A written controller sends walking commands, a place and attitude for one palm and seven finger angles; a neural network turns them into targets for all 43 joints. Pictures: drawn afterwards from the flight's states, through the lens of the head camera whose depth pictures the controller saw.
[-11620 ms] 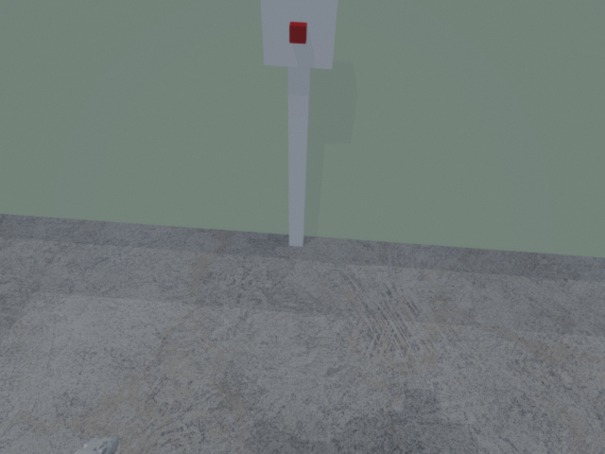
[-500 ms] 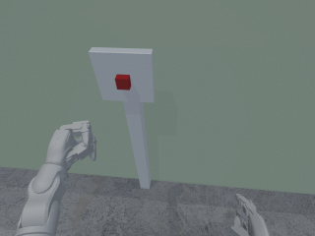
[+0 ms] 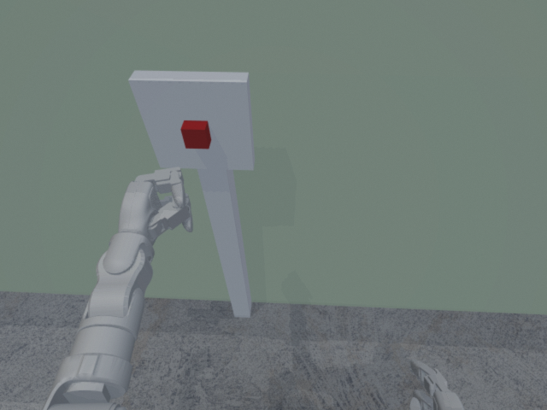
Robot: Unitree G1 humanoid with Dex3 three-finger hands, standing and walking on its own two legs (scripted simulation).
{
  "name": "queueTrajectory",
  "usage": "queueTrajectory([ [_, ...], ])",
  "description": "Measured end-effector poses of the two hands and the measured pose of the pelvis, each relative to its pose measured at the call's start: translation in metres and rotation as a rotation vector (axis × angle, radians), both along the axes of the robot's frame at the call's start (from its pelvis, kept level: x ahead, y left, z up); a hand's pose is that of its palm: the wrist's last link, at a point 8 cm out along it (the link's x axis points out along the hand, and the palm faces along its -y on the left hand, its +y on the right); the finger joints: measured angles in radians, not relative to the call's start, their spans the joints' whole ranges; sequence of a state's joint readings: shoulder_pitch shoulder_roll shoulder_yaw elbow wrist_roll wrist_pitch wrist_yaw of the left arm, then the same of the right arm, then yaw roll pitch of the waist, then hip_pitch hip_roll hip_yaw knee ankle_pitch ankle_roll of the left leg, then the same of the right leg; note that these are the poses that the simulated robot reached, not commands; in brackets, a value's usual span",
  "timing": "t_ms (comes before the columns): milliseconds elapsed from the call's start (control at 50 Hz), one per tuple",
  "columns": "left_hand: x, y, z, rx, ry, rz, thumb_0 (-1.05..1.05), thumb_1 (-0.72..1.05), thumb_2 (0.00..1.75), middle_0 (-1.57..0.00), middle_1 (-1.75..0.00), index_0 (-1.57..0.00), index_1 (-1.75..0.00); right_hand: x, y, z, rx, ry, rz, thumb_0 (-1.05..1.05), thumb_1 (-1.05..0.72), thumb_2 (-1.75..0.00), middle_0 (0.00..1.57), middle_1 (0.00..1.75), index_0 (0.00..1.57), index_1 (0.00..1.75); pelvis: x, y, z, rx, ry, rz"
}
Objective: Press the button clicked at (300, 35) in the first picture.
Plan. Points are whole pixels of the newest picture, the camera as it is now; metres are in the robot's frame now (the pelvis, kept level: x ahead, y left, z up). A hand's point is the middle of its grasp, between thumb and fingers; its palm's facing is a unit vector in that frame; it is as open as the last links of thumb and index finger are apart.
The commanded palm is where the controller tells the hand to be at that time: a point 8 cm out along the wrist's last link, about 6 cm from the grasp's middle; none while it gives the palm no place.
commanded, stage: aim a knuckle at the button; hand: left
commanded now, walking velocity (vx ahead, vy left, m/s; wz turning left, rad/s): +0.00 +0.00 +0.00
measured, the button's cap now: (196, 133) +0.52 +0.15 +0.13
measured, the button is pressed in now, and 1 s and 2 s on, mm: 0 0 10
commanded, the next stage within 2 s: press the button with the knuckle in 1.02 s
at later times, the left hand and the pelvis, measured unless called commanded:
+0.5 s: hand (213, 178) +0.44 +0.12 +0.10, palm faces -0.01 -1.00 +0.00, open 3.1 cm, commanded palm +0.40 +0.18 +0.10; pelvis +0.00 +0.00 -0.01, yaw -2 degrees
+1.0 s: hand (208, 184) +0.43 +0.12 +0.10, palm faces +0.00 -1.00 +0.01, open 3.1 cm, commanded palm +0.40 +0.18 +0.10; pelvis -0.01 +0.00 -0.01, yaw -1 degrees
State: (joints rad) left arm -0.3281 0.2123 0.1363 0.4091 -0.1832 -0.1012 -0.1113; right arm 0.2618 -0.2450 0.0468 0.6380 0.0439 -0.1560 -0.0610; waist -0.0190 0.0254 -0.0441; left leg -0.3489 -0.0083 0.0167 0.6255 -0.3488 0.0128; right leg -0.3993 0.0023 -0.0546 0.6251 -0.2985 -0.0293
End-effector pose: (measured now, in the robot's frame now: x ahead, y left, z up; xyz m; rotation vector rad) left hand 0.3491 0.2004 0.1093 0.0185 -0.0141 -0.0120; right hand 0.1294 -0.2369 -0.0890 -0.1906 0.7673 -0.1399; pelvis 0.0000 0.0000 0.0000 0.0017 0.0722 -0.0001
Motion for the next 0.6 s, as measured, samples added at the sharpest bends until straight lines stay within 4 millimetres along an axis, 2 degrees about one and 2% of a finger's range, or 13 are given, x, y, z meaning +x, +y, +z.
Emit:
queueTrajectory([
  [200, 0.034, -0.017, -0.008, -0.007, 0.022, 0.004, 0.02, 0.90, 0.90, -1.30, -1.50, -1.30, -1.50, -0.028, -0.008, -0.013, -0.005, 0.116, -0.036, 0.01, -0.91, -0.90, 0.20, 0.30, 0.20, 0.30, -0.002, -0.001, -0.003, 0.000, 0.029, -0.003],
  [400, 0.072, -0.027, -0.009, -0.018, 0.021, 0.011, 0.02, 0.90, 0.90, -1.30, -1.50, -1.30, -1.50, -0.071, -0.017, -0.024, -0.014, 0.246, -0.094, 0.01, -0.91, -0.90, 0.20, 0.30, 0.20, 0.30, -0.005, -0.001, -0.007, 0.001, 0.077, -0.016],
  [500, 0.074, -0.028, -0.011, -0.015, 0.005, 0.006, 0.02, 0.90, 0.90, -1.30, -1.50, -1.30, -1.50, -0.091, -0.019, -0.027, 0.000, 0.292, -0.127, 0.01, -0.91, -0.90, 0.20, 0.30, 0.20, 0.30, -0.002, 0.000, -0.008, 0.002, 0.090, -0.030],
  [600, 0.065, -0.025, -0.018, -0.021, 0.008, 0.015, 0.02, 0.90, 0.90, -1.30, -1.50, -1.30, -1.50, -0.097, -0.018, -0.027, 0.006, 0.310, -0.140, 0.01, -0.91, -0.90, 0.20, 0.30, 0.20, 0.30, -0.002, 0.000, -0.007, 0.001, 0.084, -0.037],
])
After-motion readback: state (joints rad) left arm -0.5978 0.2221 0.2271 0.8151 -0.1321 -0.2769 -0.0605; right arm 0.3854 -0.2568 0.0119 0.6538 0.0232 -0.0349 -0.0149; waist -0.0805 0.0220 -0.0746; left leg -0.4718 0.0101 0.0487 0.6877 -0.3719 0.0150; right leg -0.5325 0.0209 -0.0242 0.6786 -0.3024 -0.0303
